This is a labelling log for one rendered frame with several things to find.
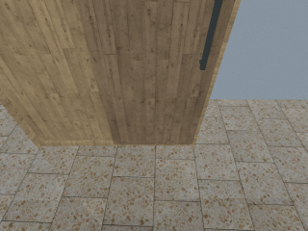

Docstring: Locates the handle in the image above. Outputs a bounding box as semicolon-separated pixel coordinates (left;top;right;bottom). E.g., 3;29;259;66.
199;0;223;70

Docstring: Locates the wardrobe door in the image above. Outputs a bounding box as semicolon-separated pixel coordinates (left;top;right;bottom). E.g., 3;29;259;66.
77;0;236;144
0;0;113;141

